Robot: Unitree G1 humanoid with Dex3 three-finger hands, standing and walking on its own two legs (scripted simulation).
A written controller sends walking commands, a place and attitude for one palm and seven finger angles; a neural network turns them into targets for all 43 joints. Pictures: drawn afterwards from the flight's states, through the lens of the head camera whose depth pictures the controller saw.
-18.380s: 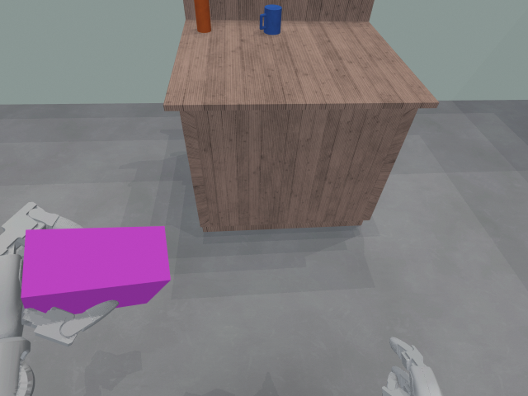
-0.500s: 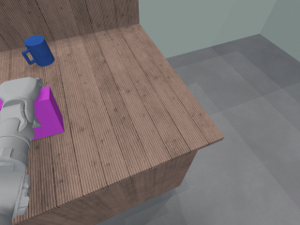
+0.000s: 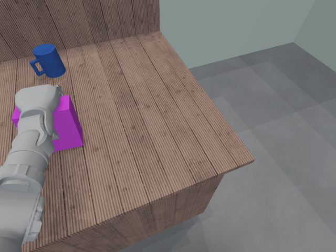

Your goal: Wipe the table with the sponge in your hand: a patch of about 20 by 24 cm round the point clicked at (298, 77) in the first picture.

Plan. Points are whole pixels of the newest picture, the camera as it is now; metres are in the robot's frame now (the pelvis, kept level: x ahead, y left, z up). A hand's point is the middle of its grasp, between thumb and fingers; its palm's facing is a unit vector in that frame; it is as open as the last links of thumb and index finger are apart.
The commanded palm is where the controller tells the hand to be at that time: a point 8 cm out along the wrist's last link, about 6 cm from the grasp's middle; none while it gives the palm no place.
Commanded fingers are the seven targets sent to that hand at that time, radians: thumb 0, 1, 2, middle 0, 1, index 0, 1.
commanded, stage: slide across to the middle lane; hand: left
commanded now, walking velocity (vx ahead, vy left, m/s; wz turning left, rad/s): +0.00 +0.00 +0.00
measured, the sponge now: (55, 131) +0.40 +0.33 +0.02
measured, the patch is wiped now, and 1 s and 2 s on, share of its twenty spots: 0.50 0.60 0.75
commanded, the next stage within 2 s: wipe back along the middle lane in 0.24 s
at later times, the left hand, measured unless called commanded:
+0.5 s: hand (74, 112) +0.43 +0.26 +0.07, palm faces -0.08 +0.00 -1.00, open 10.6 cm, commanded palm +0.40 +0.25 +0.11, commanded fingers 0.00 0.10 1.30 -1.20 -1.60 -1.20 -1.60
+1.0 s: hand (71, 126) +0.39 +0.26 +0.07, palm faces -0.03 -0.03 -1.00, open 10.6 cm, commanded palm +0.35 +0.24 +0.10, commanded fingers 0.00 0.10 1.30 -1.20 -1.60 -1.20 -1.60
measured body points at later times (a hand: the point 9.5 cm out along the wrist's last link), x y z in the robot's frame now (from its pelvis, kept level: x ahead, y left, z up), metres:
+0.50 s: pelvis +0.01 -0.02 +0.00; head +0.05 -0.03 +0.45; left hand +0.43 +0.26 +0.13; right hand +0.12 -0.28 -0.13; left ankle +0.01 +0.12 -0.73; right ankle -0.02 -0.15 -0.73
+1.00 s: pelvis +0.01 -0.01 +0.00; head +0.03 -0.03 +0.45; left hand +0.38 +0.25 +0.13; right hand +0.18 -0.26 -0.11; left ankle +0.01 +0.12 -0.73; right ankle -0.02 -0.15 -0.73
